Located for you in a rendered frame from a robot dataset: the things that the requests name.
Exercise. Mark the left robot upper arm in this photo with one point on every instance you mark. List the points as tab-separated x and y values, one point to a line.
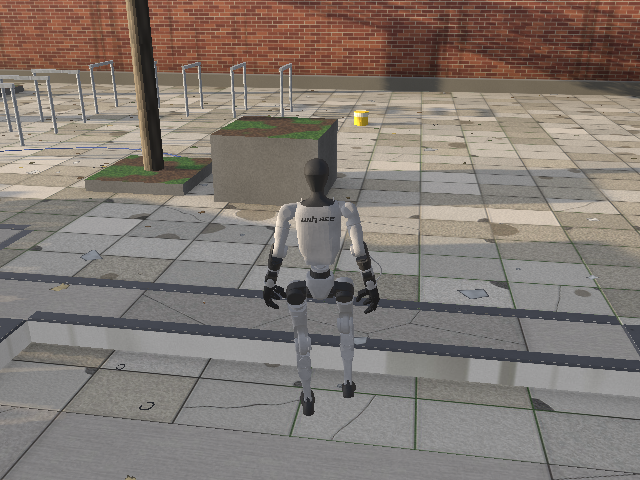
286	213

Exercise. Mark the robot left hand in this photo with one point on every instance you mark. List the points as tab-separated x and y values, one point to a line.
268	293

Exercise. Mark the right robot shin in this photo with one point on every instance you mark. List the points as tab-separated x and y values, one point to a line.
347	352

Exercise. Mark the right robot forearm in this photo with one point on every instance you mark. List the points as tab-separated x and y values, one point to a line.
366	270

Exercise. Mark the left robot forearm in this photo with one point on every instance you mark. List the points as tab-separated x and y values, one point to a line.
273	269

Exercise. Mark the robot right hand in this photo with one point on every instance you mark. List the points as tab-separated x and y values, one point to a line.
373	298

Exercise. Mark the right robot upper arm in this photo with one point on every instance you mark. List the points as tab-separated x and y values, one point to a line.
349	210

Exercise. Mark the humanoid robot head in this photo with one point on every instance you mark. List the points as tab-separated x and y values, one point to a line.
316	172

